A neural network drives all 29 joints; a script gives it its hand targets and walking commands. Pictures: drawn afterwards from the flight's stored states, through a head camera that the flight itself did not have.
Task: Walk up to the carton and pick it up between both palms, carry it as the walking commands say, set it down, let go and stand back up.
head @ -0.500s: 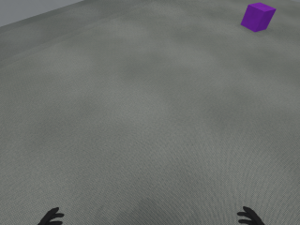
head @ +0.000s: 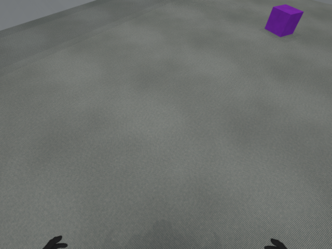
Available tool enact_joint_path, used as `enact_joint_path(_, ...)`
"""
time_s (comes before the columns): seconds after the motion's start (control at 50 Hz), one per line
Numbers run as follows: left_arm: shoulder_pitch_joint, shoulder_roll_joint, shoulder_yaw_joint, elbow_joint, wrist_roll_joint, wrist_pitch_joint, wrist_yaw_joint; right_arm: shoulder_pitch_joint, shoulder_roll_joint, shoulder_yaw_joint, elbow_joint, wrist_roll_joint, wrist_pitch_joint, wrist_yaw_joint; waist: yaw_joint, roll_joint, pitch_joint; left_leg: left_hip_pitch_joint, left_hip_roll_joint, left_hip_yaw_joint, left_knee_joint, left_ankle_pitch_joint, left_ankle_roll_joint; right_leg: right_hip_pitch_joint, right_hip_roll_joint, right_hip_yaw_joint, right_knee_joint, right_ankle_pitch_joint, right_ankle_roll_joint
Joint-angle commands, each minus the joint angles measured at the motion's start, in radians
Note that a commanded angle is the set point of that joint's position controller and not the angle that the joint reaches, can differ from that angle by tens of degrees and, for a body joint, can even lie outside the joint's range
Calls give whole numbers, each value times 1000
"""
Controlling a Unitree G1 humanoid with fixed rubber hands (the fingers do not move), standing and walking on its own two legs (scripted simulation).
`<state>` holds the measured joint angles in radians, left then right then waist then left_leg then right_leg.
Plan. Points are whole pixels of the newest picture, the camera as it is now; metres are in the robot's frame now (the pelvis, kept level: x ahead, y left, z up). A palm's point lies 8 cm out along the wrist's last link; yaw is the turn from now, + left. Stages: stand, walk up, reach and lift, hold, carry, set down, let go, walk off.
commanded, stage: stand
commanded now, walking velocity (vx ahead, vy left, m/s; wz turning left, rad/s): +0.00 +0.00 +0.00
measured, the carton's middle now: (283, 20) +2.98 -1.60 -0.63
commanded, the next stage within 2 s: walk up in 0.28 s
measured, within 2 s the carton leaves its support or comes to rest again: neither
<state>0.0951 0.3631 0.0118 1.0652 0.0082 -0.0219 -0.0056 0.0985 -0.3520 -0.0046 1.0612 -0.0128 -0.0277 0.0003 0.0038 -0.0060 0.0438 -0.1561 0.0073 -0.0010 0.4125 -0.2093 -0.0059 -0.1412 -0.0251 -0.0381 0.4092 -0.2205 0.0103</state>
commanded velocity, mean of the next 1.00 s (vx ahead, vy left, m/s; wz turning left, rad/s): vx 0.00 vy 0.00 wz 0.00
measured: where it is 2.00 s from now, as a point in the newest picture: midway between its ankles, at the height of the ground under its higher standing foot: (220, 166)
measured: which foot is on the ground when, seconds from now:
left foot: down 0.00-0.82, up 0.84-1.00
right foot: down 0.00-0.54, up 0.56-0.82, down 0.84-1.00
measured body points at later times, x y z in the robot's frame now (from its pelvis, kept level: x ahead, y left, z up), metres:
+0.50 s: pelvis +0.01 +0.00 +0.00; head +0.01 +0.00 +0.45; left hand +0.10 +0.30 -0.12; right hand +0.12 -0.30 -0.12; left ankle +0.01 +0.12 -0.74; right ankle +0.00 -0.12 -0.74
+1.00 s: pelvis +0.13 -0.12 -0.03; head +0.10 -0.14 +0.42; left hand +0.31 +0.19 -0.09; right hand +0.23 -0.48 -0.11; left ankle +0.16 -0.01 -0.69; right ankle +0.12 -0.22 -0.74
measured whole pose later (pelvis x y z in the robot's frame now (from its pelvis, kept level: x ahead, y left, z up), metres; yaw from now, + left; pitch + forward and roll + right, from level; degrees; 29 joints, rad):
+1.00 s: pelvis +0.13 -0.12 -0.03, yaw -11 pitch -2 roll -2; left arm 0.18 0.45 0.09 0.91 -0.01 -0.08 -0.11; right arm 0.10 -0.49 -0.08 0.91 -0.01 -0.11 0.09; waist 0.02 0.11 -0.04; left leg -0.50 0.11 0.05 1.13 -0.32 0.01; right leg -0.30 -0.02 -0.18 0.72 -0.37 -0.04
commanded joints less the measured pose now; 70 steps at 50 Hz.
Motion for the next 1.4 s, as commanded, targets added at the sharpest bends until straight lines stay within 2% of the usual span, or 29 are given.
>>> enact_joint_path(0.0, -44, 193, 31, -42, 2, -11, 2, -47, -212, -31, -42, 4, -14, -7, 4, 23, -61, -2, 117, -86, -98, 127, 31, 11, -106, 100, -101, 108, -34)
enact_joint_path(0.18, -3, 172, 23, -40, -4, -6, 3, -72, -217, -41, -33, 0, -14, -6, 22, 23, -66, 11, 118, -97, -94, 176, 35, 37, -110, 75, -110, 128, -29)
enact_joint_path(0.2, -38, 207, 26, -34, -4, -5, 8, -53, -191, -38, -38, 7, -11, -7, 1, -45, -51, 29, 118, -92, -98, 175, 30, 8, -116, 80, -112, 107, -36)
enact_joint_path(0.44, -33, 187, 27, -32, -1, -12, 5, -74, -207, -42, -47, 12, -3, -11, -1, 39, -73, 52, 122, -81, -95, 196, 33, 16, -116, 86, -128, 147, -36)
enact_joint_path(0.46, -27, 290, 96, -145, 15, -7, -54, 77, -387, -137, -64, -21, -45, 22, -33, -1, -226, 306, 162, -59, -37, -408, 83, -293, -63, 114, 15, -403, -57)
enact_joint_path(0.48, -197, 253, 94, -207, 8, 4, -91, 104, -401, -151, -61, -31, -55, 25, -102, 110, -57, 344, 250, -174, -180, -544, 132, -619, 4, -15, 201, -335, -22)
enact_joint_path(0.5, -283, 228, 86, -246, 24, 15, -107, 63, -441, -169, -79, -24, -65, 21, -103, 216, 2, 251, 411, -364, -290, -617, 172, -712, -26, 22, 474, -185, -34)
enact_joint_path(0.52, -270, 255, 85, -260, 29, 14, -119, 44, -438, -173, -106, -14, -80, 18, -92, 144, -17, 198, 454, -389, -305, -643, 189, -695, -65, 80, 534, -134, -29)
enact_joint_path(0.58, -200, 282, 115, -244, 18, 0, -146, -1, -394, -177, -140, -15, -98, 9, -42, 87, -63, 214, 445, -287, -290, -535, 183, -621, -160, 136, 492, -135, -29)
enact_joint_path(0.64, -116, 279, 133, -237, -5, 8, -170, -106, -428, -185, -191, -20, -109, 32, 12, 228, -47, 38, 426, -167, -359, -566, 204, -500, -175, 69, 503, -162, -27)
enact_joint_path(0.7, -41, 297, 156, -207, -9, 17, -182, -184, -427, -188, -214, -30, -113, 45, 76, 203, -16, -162, 387, -13, -309, -547, 168, -256, -158, -22, 379, -191, -38)
enact_joint_path(0.74, 59, 295, 167, -155, -12, 7, -178, -218, -402, -177, -217, -39, -99, 51, 135, 115, 7, -364, 298, 121, -151, -621, 153, 14, -75, -159, 297, -114, -37)
enact_joint_path(0.76, 209, 331, 189, -117, -10, 0, -156, -227, -363, -159, -241, -39, -90, 52, 208, -103, -36, -464, 209, 175, 141, -572, 123, 180, -24, -142, 240, -162, -53)
enact_joint_path(0.78, 347, 416, 211, -66, 10, -13, -123, -247, -252, -124, -270, -28, -88, 55, 291, -529, -14, -709, 24, 304, 697, -529, 86, 285, -98, 114, 1, -482, -123)
enact_joint_path(0.8, 261, 440, 205, -122, -2, -22, -100, -239, -190, -82, -294, -20, -100, 60, 222, -603, 87, -901, 25, 111, 977, -408, 71, 117, -251, 603, -246, -865, -185)
enact_joint_path(0.82, 69, 427, 177, -196, -21, -32, -92, -166, -254, -94, -262, -4, -104, 60, 69, -354, 164, -852, 80, 34, 978, -225, 64, -22, -354, 739, -350, -929, -244)
enact_joint_path(0.86, 8, 389, 144, -226, -32, -63, -96, -115, -343, -114, -246, 2, -111, 88, 22, -107, 58, -655, 115, -5, 863, -94, 39, -24, -341, 602, -323, -661, -235)
enact_joint_path(0.92, -4, 451, 151, -237, -16, -91, -90, -121, -392, -121, -249, 16, -107, 97, 9, -86, 14, -522, 199, -26, 636, -83, -4, -145, -354, 442, -312, -555, -234)
enact_joint_path(1.0, -39, 444, 143, -257, 2, -96, -100, -128, -384, -123, -270, 13, -89, 113, 23, -224, 43, -415, 164, 29, 445, -67, -4, -272, -330, 314, -353, -525, -230)
enact_joint_path(1.12, 67, 401, 131, -246, 4, -98, -102, -210, -281, -104, -327, 6, -105, 113, 46, -1, -13, -425, 60, 111, 228, 68, -4, -22, -260, 179, -260, -247, -211)
enact_joint_path(1.14, 65, 399, 129, -240, 1, -95, -104, -194, -290, -98, -308, 2, -108, 111, 37, 11, -15, -385, 39, 146, 163, 63, 10, -16, -249, 140, -214, -173, -194)
enact_joint_path(1.18, -1, 354, 106, -257, -17, -91, -108, 38, -301, -113, -251, -2, -117, 91, -89, 15, -118, 21, -10, 192, 76, 33, 67, -170, -156, -41, 86, 156, -142)
enact_joint_path(1.2, -19, 303, 92, -286, -18, -97, -105, 255, -379, -155, -204, -21, -119, 73, -181, 157, -265, 384, 134, -62, 76, -165, 159, -416, -76, -94, 461, 197, -100)
enact_joint_path(1.22, 65, 222, 81, -294, -17, -107, -101, 393, -494, -184, -195, -31, -123, 50, -208, 419, -350, 644, 356, -501, -60, -516, 248, -720, 56, -46, 778, -228, -71)
enact_joint_path(1.24, 52, 315, 97, -305, 6, -101, -91, 346, -491, -186, -239, -6, -125, 29, -199, 231, -282, 592, 459, -700, -175, -654, 270, -810, 38, 103, 913, -256, -88)
enact_joint_path(1.26, 19, 358, 98, -303, 5, -101, -86, 257, -442, -168, -255, 9, -125, 14, -174, 92, -252, 541, 449, -611, -156, -565, 253, -785, -14, 152, 928, -126, -87)
enact_joint_path(1.28, -13, 342, 91, -295, -5, -107, -85, 198, -391, -157, -251, 1, -131, 15, -145, 47, -208, 465, 445, -499, -134, -338, 250, -810, -44, 140, 926, -88, -73)
enact_joint_path(1.32, -66, 322, 106, -298, -13, -103, -93, 119, -369, -139, -248, -2, -142, 7, -88, 29, -120, 253, 406, -325, -131, -136, 233, -747, -120, 154, 876, -66, -54)
enact_joint_path(1.38, -60, 335, 111, -318, -15, -81, -115, 77, -403, -146, -267, 8, -149, 9, -32, 144, -18, 63, 399, -173, -208, -90, 224, -645, -176, 176, 732, 3, -2)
